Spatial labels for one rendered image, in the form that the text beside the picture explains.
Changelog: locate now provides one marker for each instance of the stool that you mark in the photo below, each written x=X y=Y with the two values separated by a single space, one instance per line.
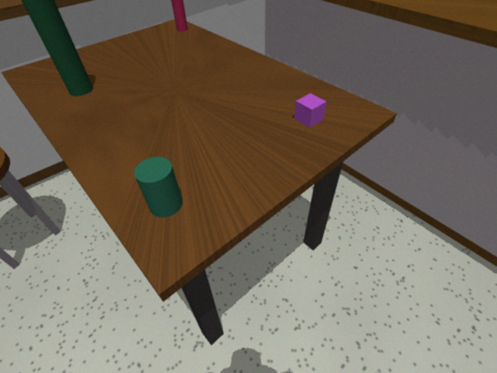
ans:
x=16 y=191

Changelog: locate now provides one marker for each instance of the table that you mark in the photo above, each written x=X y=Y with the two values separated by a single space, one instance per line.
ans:
x=223 y=115

